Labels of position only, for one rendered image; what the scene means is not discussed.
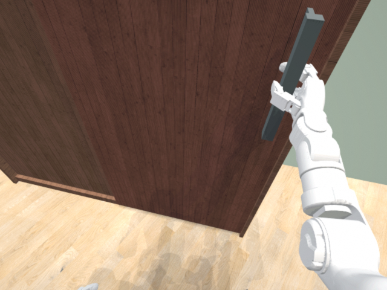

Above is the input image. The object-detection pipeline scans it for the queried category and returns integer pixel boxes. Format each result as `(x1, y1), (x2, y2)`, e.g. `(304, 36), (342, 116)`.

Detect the handle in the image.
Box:
(261, 7), (325, 141)

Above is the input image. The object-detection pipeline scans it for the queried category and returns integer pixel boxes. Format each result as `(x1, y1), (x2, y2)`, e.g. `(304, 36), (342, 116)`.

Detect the wardrobe door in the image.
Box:
(0, 0), (114, 196)
(32, 0), (357, 233)

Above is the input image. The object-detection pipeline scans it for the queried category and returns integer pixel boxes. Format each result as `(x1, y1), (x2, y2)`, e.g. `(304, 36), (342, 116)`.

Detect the right robot hand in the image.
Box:
(270, 62), (325, 120)

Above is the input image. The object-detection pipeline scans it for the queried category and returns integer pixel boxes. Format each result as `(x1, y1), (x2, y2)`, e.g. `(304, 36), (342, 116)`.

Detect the right robot upper arm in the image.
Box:
(299, 217), (387, 290)

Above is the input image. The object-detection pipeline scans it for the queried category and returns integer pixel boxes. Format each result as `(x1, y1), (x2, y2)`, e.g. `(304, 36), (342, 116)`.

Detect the right robot forearm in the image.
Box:
(289, 107), (380, 269)

